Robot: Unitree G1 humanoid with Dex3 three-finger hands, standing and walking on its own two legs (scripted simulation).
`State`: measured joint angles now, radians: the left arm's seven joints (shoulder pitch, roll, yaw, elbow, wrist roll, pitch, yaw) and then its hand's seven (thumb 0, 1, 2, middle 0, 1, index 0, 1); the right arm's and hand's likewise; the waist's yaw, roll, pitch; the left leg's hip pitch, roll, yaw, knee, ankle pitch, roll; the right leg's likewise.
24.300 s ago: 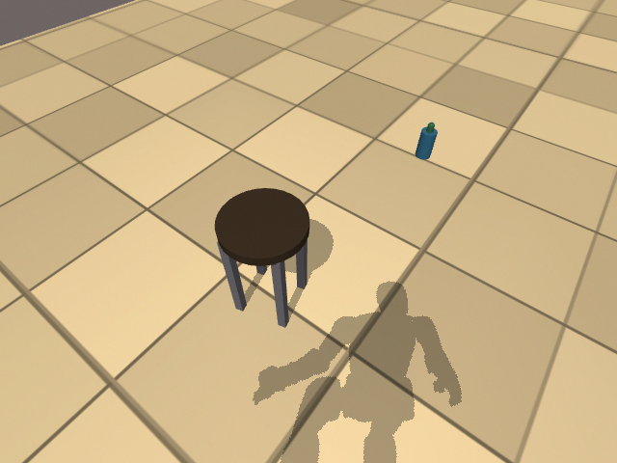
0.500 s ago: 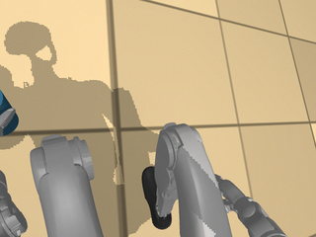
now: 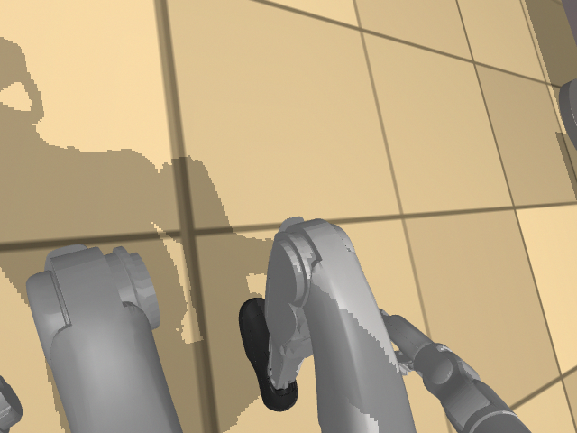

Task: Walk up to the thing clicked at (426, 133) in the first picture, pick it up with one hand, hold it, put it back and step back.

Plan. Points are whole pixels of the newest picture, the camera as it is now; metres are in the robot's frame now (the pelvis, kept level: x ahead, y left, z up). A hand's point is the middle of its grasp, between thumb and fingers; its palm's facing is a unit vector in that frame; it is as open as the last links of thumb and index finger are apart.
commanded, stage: lower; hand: left
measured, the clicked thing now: out of the picture +0.40 +0.33 -0.16
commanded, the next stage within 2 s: loosen in 0.32 s
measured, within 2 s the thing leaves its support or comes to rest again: rests again in 0.90 s
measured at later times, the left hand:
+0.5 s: hand out of the picture +0.40 +0.33 -0.16, palm faces +0.52 -0.86 +0.00, open 10.9 cm
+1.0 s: hand out of the picture +0.40 +0.33 -0.15, palm faces +0.52 -0.86 +0.02, open 14.5 cm
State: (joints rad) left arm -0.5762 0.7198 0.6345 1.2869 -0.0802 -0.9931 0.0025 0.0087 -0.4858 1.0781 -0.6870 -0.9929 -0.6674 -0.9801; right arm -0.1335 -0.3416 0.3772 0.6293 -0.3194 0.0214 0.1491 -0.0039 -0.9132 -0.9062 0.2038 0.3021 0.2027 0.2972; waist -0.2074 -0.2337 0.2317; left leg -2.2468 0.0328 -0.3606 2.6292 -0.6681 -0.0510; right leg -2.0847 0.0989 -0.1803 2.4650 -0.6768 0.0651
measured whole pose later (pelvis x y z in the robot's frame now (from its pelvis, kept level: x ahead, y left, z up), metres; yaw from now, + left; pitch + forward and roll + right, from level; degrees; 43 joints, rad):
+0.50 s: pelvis +0.00 +0.01 +0.00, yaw -1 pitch +12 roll -15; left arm -0.58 0.76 0.62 1.34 -0.07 -1.05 0.04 0.01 -0.48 1.07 -0.69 -0.99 -0.67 -0.97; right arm -0.17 -0.34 0.43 0.61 -0.35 0.02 0.16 0.00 -0.91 -0.90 0.20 0.30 0.20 0.30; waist -0.20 -0.27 0.27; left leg -2.23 0.04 -0.39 2.66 -0.68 -0.04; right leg -2.06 0.12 -0.20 2.46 -0.67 0.07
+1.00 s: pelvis +0.00 +0.01 +0.00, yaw -2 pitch +12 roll -16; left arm -0.58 0.76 0.59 1.34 -0.10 -1.05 0.03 -0.02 -0.50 0.27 -0.52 -0.41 -0.52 -0.39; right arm -0.17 -0.34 0.44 0.59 -0.34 0.02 0.16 0.00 -0.90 -0.89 0.20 0.30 0.20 0.30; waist -0.20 -0.26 0.25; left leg -2.23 0.04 -0.40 2.65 -0.68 -0.03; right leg -2.05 0.12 -0.21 2.44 -0.66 0.07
